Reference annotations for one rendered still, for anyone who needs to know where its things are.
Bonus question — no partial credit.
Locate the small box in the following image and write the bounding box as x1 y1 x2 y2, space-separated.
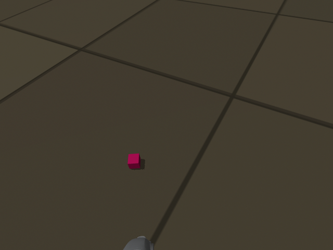
127 154 140 169

